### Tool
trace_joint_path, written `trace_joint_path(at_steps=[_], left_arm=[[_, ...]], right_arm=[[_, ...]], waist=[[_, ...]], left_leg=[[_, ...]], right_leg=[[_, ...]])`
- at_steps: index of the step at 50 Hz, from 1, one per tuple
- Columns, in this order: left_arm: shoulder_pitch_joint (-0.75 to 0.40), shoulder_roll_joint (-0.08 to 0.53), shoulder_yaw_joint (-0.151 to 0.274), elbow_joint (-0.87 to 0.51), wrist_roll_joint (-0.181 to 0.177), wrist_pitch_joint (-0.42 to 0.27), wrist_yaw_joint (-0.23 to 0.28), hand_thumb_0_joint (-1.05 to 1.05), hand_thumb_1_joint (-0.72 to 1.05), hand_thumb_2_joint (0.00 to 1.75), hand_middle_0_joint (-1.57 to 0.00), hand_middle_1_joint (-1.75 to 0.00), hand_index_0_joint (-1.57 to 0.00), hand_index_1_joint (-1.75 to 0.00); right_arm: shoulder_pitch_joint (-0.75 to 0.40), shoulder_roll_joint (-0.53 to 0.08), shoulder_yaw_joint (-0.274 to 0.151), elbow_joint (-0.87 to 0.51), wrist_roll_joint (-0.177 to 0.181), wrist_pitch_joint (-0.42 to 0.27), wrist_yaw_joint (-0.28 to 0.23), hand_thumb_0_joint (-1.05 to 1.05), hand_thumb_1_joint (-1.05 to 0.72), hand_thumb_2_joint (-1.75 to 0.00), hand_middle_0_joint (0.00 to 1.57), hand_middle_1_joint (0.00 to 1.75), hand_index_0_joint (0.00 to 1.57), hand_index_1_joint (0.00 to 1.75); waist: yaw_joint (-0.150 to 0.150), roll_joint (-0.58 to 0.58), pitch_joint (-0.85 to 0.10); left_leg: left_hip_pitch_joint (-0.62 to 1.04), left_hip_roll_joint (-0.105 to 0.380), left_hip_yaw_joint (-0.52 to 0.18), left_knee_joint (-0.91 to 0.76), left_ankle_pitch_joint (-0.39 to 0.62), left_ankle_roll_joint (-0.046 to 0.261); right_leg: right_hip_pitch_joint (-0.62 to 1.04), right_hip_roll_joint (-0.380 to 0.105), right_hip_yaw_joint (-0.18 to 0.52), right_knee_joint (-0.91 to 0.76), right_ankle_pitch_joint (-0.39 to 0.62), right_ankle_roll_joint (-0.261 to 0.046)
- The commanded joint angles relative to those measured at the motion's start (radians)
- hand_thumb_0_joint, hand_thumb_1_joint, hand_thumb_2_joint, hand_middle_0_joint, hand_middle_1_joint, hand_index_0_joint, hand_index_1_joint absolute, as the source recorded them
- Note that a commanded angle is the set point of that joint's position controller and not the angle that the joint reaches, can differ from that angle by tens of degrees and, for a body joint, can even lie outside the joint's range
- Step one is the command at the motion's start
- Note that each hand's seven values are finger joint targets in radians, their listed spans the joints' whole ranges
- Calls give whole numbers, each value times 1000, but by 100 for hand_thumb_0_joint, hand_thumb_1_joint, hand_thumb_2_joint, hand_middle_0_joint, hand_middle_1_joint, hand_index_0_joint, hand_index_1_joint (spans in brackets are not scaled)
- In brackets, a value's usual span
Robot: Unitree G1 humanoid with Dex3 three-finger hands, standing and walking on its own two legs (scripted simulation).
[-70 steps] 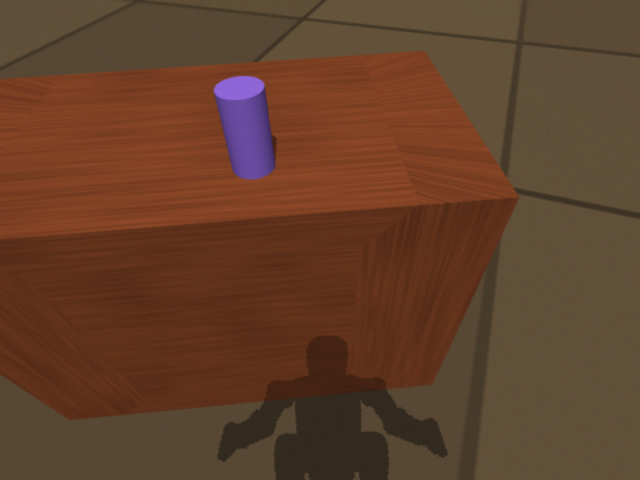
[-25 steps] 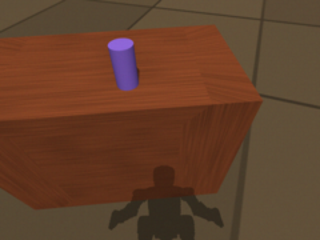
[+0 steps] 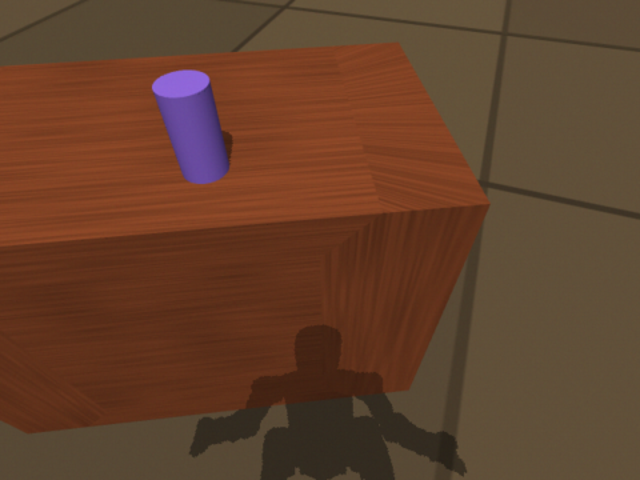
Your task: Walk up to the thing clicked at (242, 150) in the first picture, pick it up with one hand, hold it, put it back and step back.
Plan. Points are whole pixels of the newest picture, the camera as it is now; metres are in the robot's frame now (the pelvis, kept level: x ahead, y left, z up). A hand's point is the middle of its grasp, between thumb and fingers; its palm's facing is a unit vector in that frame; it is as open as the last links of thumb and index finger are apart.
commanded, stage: walk up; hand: left
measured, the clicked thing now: (194, 130) +0.62 +0.21 +0.12
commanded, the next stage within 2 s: stand in 1.72 s
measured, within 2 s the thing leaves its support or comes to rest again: neither
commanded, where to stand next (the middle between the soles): +0.19 -0.05 m, yaw +7 degrees
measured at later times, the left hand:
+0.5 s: hand out of the picture +0.15 +0.21 -0.16, palm faces +0.08 -0.94 -0.32, open 7.4 cm
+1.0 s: hand (190, 442) +0.22 +0.21 -0.13, palm faces +0.12 -0.92 -0.37, open 7.4 cm
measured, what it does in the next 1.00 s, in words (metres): walks ahead: right foot, then left foot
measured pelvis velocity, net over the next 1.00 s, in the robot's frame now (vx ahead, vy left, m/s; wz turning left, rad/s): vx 0.14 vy -0.07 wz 0.13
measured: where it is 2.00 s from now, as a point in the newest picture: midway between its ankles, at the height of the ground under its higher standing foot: outside the picture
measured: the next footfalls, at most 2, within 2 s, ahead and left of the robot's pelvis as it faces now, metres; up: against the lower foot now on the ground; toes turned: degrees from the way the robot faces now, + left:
right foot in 0.02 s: +0.17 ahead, -0.19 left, +0.00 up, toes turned +3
left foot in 0.34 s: +0.20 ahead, +0.07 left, +0.00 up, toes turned +6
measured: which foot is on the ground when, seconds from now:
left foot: down 0.00-0.04, up 0.06-0.32, down 0.34-1.00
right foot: up 0.00-0.00, down 0.02-1.00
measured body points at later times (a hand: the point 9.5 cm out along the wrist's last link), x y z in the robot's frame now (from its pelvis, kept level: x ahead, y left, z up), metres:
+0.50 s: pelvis +0.11 -0.05 -0.01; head +0.14 -0.03 +0.44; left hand +0.15 +0.26 -0.14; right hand +0.24 -0.35 -0.11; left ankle +0.16 +0.07 -0.73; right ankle +0.11 -0.18 -0.71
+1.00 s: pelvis +0.14 -0.07 +0.01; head +0.16 -0.07 +0.46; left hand +0.21 +0.25 -0.11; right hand +0.28 -0.36 -0.12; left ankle +0.16 +0.07 -0.73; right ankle +0.13 -0.19 -0.73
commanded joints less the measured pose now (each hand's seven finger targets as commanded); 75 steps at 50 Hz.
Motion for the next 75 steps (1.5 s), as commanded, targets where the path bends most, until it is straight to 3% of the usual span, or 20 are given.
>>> trace_joint_path(at_steps=[1,2,3,5,7,10,13,16,17,18,19,25,26,28,29,32,37,51,66,75], left_arm=[[236,204,72,-29,7,-51,33,0,90,90,-20,-30,-20,-30],[287,319,91,-60,11,-62,43,0,90,90,-20,-30,-20,-30],[153,344,78,-111,5,-63,44,0,90,90,-20,-30,-20,-30],[61,251,56,-149,-24,-64,50,0,90,90,-20,-30,-20,-30],[38,220,41,-157,-16,-72,58,0,90,90,-20,-30,-20,-30],[84,209,34,-168,-19,-87,60,0,90,90,-20,-30,-20,-30],[47,201,9,-194,-21,-95,78,0,90,90,-20,-30,-20,-30],[17,135,-29,-198,-41,-81,88,0,90,90,-20,-30,-20,-30],[47,84,-46,-201,-49,-76,90,0,90,90,-20,-30,-20,-30],[96,42,-55,-193,-57,-62,92,0,90,90,-20,-30,-20,-30],[122,141,-26,-151,-53,-46,104,0,90,90,-20,-30,-20,-30],[145,106,-34,-51,-42,-71,110,0,90,90,-20,-30,-20,-30],[131,111,-35,-45,-36,-81,115,0,90,90,-20,-30,-20,-30],[7,207,-26,-77,-26,-101,121,0,90,90,-20,-30,-20,-30],[-62,212,-33,-81,-31,-98,116,0,90,90,-20,-30,-20,-30],[-67,156,-54,-51,-43,-98,117,0,90,90,-20,-30,-20,-30],[-80,158,-49,-8,-49,-90,124,0,90,90,-20,-30,-20,-30],[-211,147,-57,55,-41,-66,118,0,90,90,-20,-30,-20,-30],[-190,118,-61,115,-38,-62,105,0,90,90,-20,-30,-20,-30],[-177,122,-59,124,-32,-72,108,0,90,90,-20,-30,-20,-30]], right_arm=[[-82,-161,-27,-147,5,-11,-16,0,-90,-90,20,30,20,30],[-76,-104,-2,-191,35,-15,-19,0,-90,-90,20,30,20,30],[-75,-183,-26,-181,28,-12,-30,0,-90,-90,20,30,20,30],[-3,-234,-36,-128,52,-17,-14,0,-90,-90,20,30,20,30],[34,-207,-30,-117,50,-20,2,0,-90,-90,20,30,20,30],[40,-178,-30,-140,37,-16,28,0,-90,-90,20,30,20,30],[19,-148,-24,-161,37,-17,26,0,-90,-90,20,30,20,30],[100,-141,-26,-135,29,-28,7,0,-90,-90,20,30,20,30],[97,-206,-40,-147,18,-31,-2,0,-90,-90,20,30,20,30],[27,-251,-37,-193,12,-38,-8,0,-90,-90,20,30,20,30],[-9,-291,-47,-201,35,-33,-6,0,-90,-90,20,30,20,30],[-156,-206,0,-193,45,-4,-4,0,-90,-90,20,30,20,30],[-159,-169,13,-185,55,5,-2,0,-90,-90,20,30,20,30],[-139,-112,26,-174,69,20,5,0,-90,-90,20,30,20,30],[-143,-140,16,-143,65,26,2,0,-90,-90,20,30,20,30],[-195,-157,17,-109,60,16,9,0,-90,-90,20,30,20,30],[-231,-146,30,-71,66,27,9,0,-90,-90,20,30,20,30],[-290,-157,40,35,50,39,11,0,-90,-90,20,30,20,30],[-305,-155,38,66,43,30,10,0,-90,-90,20,30,20,30],[-298,-144,38,76,47,33,10,0,-90,-90,20,30,20,30]], waist=[[163,-114,-88],[182,-420,-75],[113,-292,-21],[51,-68,16],[31,-110,24],[41,-111,30],[18,-69,-14],[-42,34,-117],[-41,202,-145],[5,273,-131],[4,194,-140],[57,199,-121],[61,158,-128],[4,-14,-75],[-20,-16,-60],[9,-1,-97],[27,-52,-163],[17,26,-121],[18,80,-107],[7,41,-122]], left_leg=[[-446,-3,5,346,-63,135],[-606,-166,36,625,-303,81],[-548,-82,-60,711,-270,79],[-516,-4,-69,690,-108,86],[-439,29,-51,549,-68,83],[-378,7,-1,376,-79,63],[-233,-5,7,207,21,68],[20,-61,46,-35,278,89],[84,68,-165,-108,317,133],[50,269,-494,-199,263,222],[-52,315,-532,-181,160,327],[-207,142,-190,-28,364,191],[-229,113,-157,19,381,147],[-231,-28,-61,103,216,55],[-121,-35,-33,96,85,55],[-65,12,-83,47,358,89],[-68,10,-56,50,512,97],[-34,32,-88,-104,409,76],[-97,60,-155,-232,226,79],[-73,38,-131,-192,299,71]], right_leg=[[488,73,-65,-188,-23,-6],[419,-220,496,-484,-284,-109],[261,-324,658,-522,-339,-241],[226,-215,385,-437,-284,-221],[151,-172,251,-418,-157,-210],[124,-161,169,-404,-14,-230],[89,-196,111,-300,323,-218],[36,-100,-32,-31,422,-129],[-51,-9,-92,131,273,-63],[-134,96,-75,198,-151,-6],[-24,60,0,270,-284,-8],[186,67,-66,-108,32,-12],[230,53,-28,-188,138,-15],[123,-148,241,-313,171,-99],[33,-169,205,-271,222,-138],[92,-61,57,-225,316,-47],[254,-55,4,-191,572,-26],[262,-49,-9,-338,236,-16],[304,-19,-32,-380,130,-4],[295,-37,-25,-405,178,-1]])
